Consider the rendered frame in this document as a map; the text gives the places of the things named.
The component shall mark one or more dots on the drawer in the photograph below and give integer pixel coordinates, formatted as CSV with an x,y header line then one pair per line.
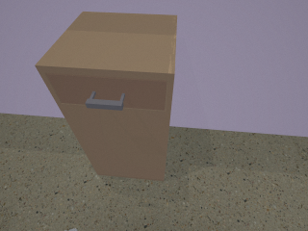
x,y
146,94

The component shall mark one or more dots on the handle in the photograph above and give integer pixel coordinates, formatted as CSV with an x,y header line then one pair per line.
x,y
103,104

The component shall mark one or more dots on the cabinet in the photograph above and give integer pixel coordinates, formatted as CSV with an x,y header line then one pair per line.
x,y
131,143

